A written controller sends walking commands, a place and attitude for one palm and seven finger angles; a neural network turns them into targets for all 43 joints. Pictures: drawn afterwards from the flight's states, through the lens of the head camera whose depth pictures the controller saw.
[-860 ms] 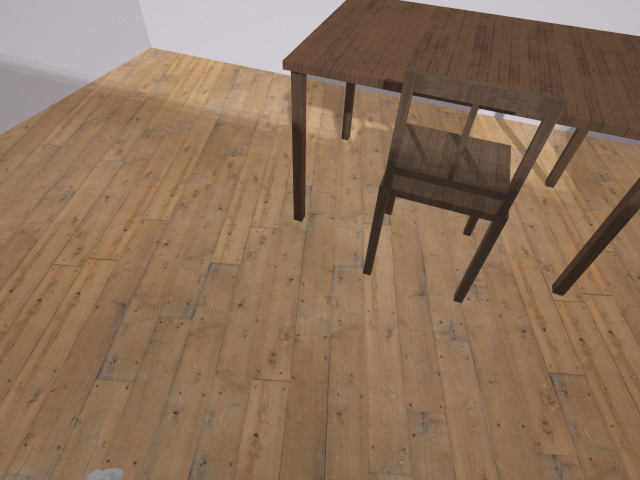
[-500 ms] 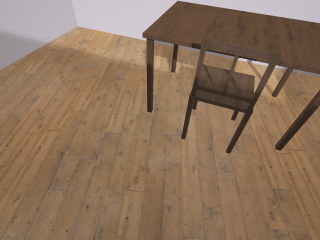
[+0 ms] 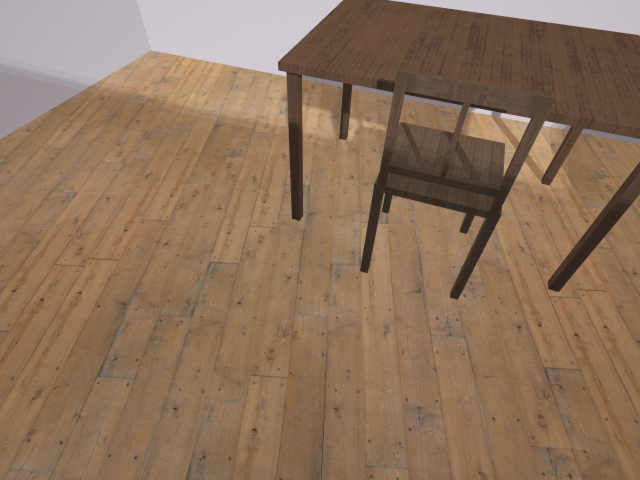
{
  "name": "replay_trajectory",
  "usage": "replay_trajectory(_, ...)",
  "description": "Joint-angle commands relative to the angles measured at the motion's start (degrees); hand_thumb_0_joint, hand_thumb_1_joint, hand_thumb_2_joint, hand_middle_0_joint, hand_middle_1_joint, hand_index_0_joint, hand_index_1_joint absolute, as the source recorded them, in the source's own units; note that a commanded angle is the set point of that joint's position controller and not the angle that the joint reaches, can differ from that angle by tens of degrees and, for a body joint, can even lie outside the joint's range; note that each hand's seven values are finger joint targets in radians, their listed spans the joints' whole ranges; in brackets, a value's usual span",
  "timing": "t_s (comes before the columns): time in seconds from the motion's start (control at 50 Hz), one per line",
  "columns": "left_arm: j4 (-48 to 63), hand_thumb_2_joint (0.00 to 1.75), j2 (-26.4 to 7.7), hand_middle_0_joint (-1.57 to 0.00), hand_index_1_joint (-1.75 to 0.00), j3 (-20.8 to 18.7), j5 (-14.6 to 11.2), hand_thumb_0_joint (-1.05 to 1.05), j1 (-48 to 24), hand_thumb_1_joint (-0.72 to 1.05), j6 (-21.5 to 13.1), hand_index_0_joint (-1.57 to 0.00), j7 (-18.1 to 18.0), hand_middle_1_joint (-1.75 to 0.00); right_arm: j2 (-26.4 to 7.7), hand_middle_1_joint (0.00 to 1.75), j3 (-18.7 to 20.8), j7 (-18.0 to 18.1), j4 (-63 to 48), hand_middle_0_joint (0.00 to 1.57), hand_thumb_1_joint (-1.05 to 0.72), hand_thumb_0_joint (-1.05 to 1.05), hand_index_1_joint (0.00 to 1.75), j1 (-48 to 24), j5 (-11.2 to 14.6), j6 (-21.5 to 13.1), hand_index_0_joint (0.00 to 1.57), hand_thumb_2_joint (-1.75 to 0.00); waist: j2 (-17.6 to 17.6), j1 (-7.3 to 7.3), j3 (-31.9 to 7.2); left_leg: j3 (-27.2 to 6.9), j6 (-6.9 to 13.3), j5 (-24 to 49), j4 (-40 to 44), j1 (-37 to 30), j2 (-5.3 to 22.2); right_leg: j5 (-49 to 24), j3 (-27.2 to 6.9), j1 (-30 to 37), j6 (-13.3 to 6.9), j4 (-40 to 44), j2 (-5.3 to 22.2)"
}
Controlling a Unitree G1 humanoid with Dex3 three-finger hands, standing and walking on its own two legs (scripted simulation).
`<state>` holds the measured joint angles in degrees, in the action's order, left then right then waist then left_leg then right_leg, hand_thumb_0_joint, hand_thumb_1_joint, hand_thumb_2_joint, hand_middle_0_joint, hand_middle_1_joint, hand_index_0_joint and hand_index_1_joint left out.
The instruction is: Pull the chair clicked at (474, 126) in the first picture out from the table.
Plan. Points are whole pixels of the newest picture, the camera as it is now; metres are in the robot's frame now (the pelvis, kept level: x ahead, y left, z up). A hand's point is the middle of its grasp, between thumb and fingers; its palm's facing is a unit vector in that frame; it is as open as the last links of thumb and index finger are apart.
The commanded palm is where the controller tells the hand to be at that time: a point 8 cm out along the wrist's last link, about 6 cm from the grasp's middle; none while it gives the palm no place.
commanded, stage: look at it before walking up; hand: left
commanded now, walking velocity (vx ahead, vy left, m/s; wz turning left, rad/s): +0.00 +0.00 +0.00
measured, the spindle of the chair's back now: (454, 141) +0.99 -0.32 -0.11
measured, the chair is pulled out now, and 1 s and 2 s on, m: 0.00 0.00 0.00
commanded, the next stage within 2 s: walk to a spot facing it in 0.58 s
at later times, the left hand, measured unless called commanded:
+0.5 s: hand out of the picture +0.08 +0.24 -0.16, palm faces -0.03 -0.94 -0.33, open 7.4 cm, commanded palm none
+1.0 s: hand out of the picture +0.08 +0.20 -0.18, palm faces -0.12 -0.95 -0.29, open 7.4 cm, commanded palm none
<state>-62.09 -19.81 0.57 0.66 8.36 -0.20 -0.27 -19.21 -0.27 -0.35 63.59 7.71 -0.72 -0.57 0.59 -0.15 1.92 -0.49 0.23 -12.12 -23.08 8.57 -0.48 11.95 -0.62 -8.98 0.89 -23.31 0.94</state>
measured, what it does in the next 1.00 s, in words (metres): stands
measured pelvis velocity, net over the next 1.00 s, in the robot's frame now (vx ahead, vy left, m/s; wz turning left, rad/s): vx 0.00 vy -0.02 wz -0.15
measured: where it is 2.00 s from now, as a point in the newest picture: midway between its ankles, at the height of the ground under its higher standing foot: outside the picture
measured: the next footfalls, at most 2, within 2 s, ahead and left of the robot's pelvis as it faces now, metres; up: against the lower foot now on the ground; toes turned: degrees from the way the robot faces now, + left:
left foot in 1.54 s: +0.06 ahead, +0.11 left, +0.00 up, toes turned -26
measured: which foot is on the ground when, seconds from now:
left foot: down 0.00-1.00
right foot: down 0.00-1.00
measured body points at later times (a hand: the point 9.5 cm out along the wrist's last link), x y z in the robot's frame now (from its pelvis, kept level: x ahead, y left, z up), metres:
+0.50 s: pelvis +0.01 -0.01 +0.00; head +0.01 +0.00 +0.45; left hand +0.08 +0.29 -0.14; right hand +0.09 -0.30 -0.13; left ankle +0.01 +0.12 -0.74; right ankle +0.01 -0.13 -0.74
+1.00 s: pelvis +0.00 -0.02 -0.02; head +0.03 -0.02 +0.43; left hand +0.09 +0.25 -0.16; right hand +0.06 -0.29 -0.16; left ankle +0.01 +0.12 -0.74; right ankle +0.01 -0.12 -0.74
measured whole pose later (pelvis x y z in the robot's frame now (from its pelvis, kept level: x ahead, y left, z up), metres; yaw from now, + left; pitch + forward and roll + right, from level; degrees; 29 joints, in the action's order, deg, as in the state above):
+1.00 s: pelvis +0.00 -0.02 -0.02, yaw -8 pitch -1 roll +2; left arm -55.6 -15.9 -1.5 1.0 11.9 3.3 0.2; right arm -13.8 1.4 0.9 56.0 7.6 -1.1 1.0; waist 1.6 -1.7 4.9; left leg 7.0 -1.1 -18.5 -32.2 11.9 2.7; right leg 20.0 -2.9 -18.9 0.4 -40.1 -1.1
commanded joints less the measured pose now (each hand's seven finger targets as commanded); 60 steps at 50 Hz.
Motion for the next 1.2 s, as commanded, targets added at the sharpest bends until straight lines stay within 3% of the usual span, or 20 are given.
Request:
replay_trajectory(0.0,3.64,0.90,-11.17,-0.20,-0.30,-2.46,-0.04,0.00,-2.63,0.90,-1.13,-0.20,-0.51,-0.30,-11.85,0.30,2.37,0.85,-3.74,0.20,-0.90,0.00,0.30,-3.72,0.25,-1.36,0.20,-0.90,-0.40,0.01,-2.27,-6.10,1.63,3.60,5.40,1.15,6.72,-2.08,-5.73,-0.49,-2.38,4.31,5.84)
replay_trajectory(0.62,3.31,0.90,-11.24,-0.20,-0.30,-2.56,-0.07,0.00,-2.27,0.90,-1.43,-0.20,-0.52,-0.30,-11.79,0.30,2.19,1.04,-3.44,0.20,-0.90,0.00,0.30,-4.10,0.41,-1.40,0.20,-0.90,-0.52,-0.12,-4.37,-5.37,1.18,9.57,5.07,-1.90,7.29,-8.97,-5.64,1.65,-2.52,4.53,5.96)
replay_trajectory(0.7,3.87,0.90,-11.23,-0.20,-0.30,-2.73,-0.02,0.00,-2.90,0.90,-1.00,-0.20,-0.41,-0.30,-11.88,0.30,2.52,1.27,-3.66,0.20,-0.90,0.00,0.30,-3.64,0.24,-1.34,0.20,-0.90,-0.81,0.16,-3.06,-4.32,1.01,9.14,4.64,-2.51,7.59,-9.98,-6.37,-0.10,-2.61,3.84,5.41)
replay_trajectory(0.76,4.48,0.90,-5.35,-0.20,-0.30,-2.17,-0.04,0.00,0.50,0.90,0.89,-0.20,-0.71,-0.30,-5.36,0.30,1.83,1.66,-4.21,0.20,-0.90,0.00,0.30,0.32,0.15,-0.22,0.20,-0.90,-0.42,0.51,-3.85,-1.29,0.03,10.54,1.07,-2.68,8.21,-14.36,-7.04,-2.24,-2.04,-0.16,4.99)
replay_trajectory(0.84,7.77,0.90,-4.88,-0.20,-0.30,-3.23,0.32,0.00,2.26,0.90,2.09,-0.20,-0.33,-0.30,-6.39,0.30,3.46,2.17,-7.61,0.20,-0.90,0.00,0.30,1.27,0.00,0.76,0.20,-0.90,-2.27,0.49,-2.96,-1.27,1.12,7.84,-0.69,-1.73,10.64,-12.96,-7.08,-7.92,-1.95,-6.55,2.33)
replay_trajectory(0.88,9.41,0.90,-4.14,-0.20,-0.30,-3.56,0.36,0.00,2.77,0.90,2.37,-0.20,0.00,-0.30,-6.97,0.30,4.20,2.30,-9.34,0.20,-0.90,0.00,0.30,1.05,-0.05,0.92,0.20,-0.90,-5.07,0.32,-2.80,-2.44,2.72,8.17,-0.35,-1.03,13.25,-10.10,-5.63,-10.20,-1.39,-11.88,0.45)
replay_trajectory(0.9,9.88,0.90,-3.49,-0.20,-0.30,-3.75,0.37,0.00,3.55,0.90,2.47,-0.20,0.13,-0.30,-7.17,0.30,4.60,2.32,-10.08,0.20,-0.90,0.00,0.30,0.48,-0.10,0.94,0.20,-0.90,-7.10,0.02,-2.81,-3.11,3.95,9.17,-0.05,-0.65,15.09,-5.85,-4.53,-11.40,-1.12,-15.63,-0.46)
replay_trajectory(0.92,10.54,0.90,-2.92,-0.20,-0.30,-3.88,0.40,0.00,3.85,0.90,2.59,-0.20,0.27,-0.30,-7.33,0.30,4.90,2.24,-10.82,0.20,-0.90,0.00,0.30,0.39,-0.07,0.84,0.20,-0.90,-9.56,-0.08,-2.43,-4.23,5.66,11.84,0.51,0.10,17.60,2.84,-2.85,-12.48,-0.78,-20.14,-1.24)
replay_trajectory(0.94,11.27,0.90,-1.92,-0.20,-0.30,-4.15,0.44,0.00,4.28,0.90,2.77,-0.20,0.41,-0.30,-7.02,0.30,5.10,2.17,-11.45,0.20,-0.90,0.00,0.30,0.21,-0.20,0.72,0.20,-0.90,-10.97,-0.33,-2.46,-4.57,7.58,14.74,1.00,1.06,19.82,11.60,-0.47,-12.53,-0.25,-23.85,-1.36)
replay_trajectory(0.96,11.68,0.90,-1.30,-0.20,-0.30,-4.37,0.37,0.00,5.14,0.90,2.86,-0.20,0.56,-0.30,-6.79,0.30,5.26,2.14,-12.15,0.20,-0.90,0.00,0.30,-0.76,-0.31,0.69,0.20,-0.90,-11.29,-0.97,-1.92,-3.63,8.38,16.70,0.08,2.71,20.77,14.53,0.10,-11.34,-0.21,-24.38,-0.29)
replay_trajectory(0.98,11.74,0.90,-0.99,-0.20,-0.30,-4.77,0.38,0.00,7.24,0.90,2.69,-0.20,0.72,-0.30,-6.55,0.30,5.48,2.14,-12.86,0.20,-0.90,0.00,0.30,-2.06,-0.43,0.74,0.20,-0.90,-10.14,-2.32,-1.88,-1.46,7.26,17.52,-3.70,5.08,20.29,12.54,-0.02,-7.62,-0.52,-20.62,0.80)
replay_trajectory(1.0,11.13,0.90,-1.16,-0.20,-0.30,-5.21,0.56,0.00,10.58,0.90,2.31,-0.20,0.82,-0.30,-6.08,0.30,5.53,2.02,-13.41,0.20,-0.90,0.00,0.30,-2.94,-0.43,0.96,0.20,-0.90,-6.97,-4.05,-2.20,2.29,4.49,14.02,-10.48,8.21,17.31,5.26,0.19,-2.71,-0.80,-13.35,0.90)
replay_trajectory(1.02,11.00,0.90,-5.56,-0.20,-0.30,-6.07,1.19,0.00,13.01,0.90,1.41,-0.20,0.50,-0.30,-3.72,0.30,5.29,1.74,-14.31,0.20,-0.90,0.00,0.30,-2.02,0.00,1.59,0.20,-0.90,8.08,-4.74,-2.89,8.15,-0.91,0.33,-26.03,14.72,9.35,-7.23,-12.20,0.83,-3.41,-1.01,7.84)
replay_trajectory(1.04,11.57,0.90,-9.59,-0.20,-0.30,-6.63,0.98,0.00,13.48,0.90,0.93,-0.20,-0.24,-0.30,0.19,0.30,4.50,1.48,-16.66,0.20,-0.90,0.00,0.30,-2.79,0.39,1.66,0.20,-0.90,18.65,-4.22,-1.55,5.97,-3.47,-21.67,-38.02,24.24,1.92,-18.56,-32.16,-1.03,-10.22,6.72,20.29)
replay_trajectory(1.06,11.80,0.90,-8.37,-0.20,-0.30,-6.70,0.48,0.00,13.55,0.90,1.04,-0.20,-0.85,-0.30,-1.37,0.30,4.62,1.84,-16.29,0.20,-0.90,0.00,0.30,-4.37,0.28,2.18,0.20,-0.90,15.28,-5.17,-2.16,-1.97,-2.60,-20.64,-41.94,22.50,3.07,-11.93,-33.47,-4.07,-11.25,9.50,18.54)
replay_trajectory(1.08,12.59,0.90,-6.76,-0.20,-0.30,-6.41,0.48,0.00,9.51,0.90,1.24,-0.20,-0.86,-0.30,-1.33,0.30,5.08,1.75,-15.50,0.20,-0.90,0.00,0.30,-4.00,0.35,1.96,0.20,-0.90,9.25,-2.74,-0.13,-2.92,-2.53,-15.95,-44.22,24.47,3.72,-7.10,-30.62,-3.96,-12.37,8.29,16.24)
replay_trajectory(1.1,13.43,0.90,-5.23,-0.20,-0.30,-6.11,0.30,0.00,7.04,0.90,1.18,-0.20,-0.71,-0.30,-1.18,0.30,5.14,1.52,-14.54,0.20,-0.90,0.00,0.30,-2.86,0.11,1.85,0.20,-0.90,5.71,-1.54,-0.30,-2.60,-2.97,-11.80,-44.04,23.72,4.64,-6.20,-26.04,-4.27,-11.85,7.17,13.61)
replay_trajectory(1.14,14.09,0.90,-3.66,-0.20,-0.30,-5.94,0.29,0.00,6.06,0.90,0.83,-0.20,-0.73,-0.30,-0.11,0.30,5.00,1.39,-13.34,0.20,-0.90,0.00,0.30,-0.37,-0.20,1.85,0.20,-0.90,4.81,-0.64,-3.49,-1.51,-3.71,-8.29,-41.68,21.42,4.51,-8.15,-21.58,-3.18,-10.43,5.92,10.69)
replay_trajectory(1.18,13.53,0.90,-3.29,-0.20,-0.30,-6.23,0.28,0.00,7.84,0.90,0.63,-0.20,-0.68,-0.30,0.55,0.30,4.95,1.62,-13.11,0.20,-0.90,0.00,0.30,-0.01,-0.23,1.95,0.20,-0.90,4.58,-1.02,-5.00,-1.27,-4.12,-7.83,-40.12,22.22,3.94,-10.66,-21.25,-0.26,-10.28,5.16,9.86)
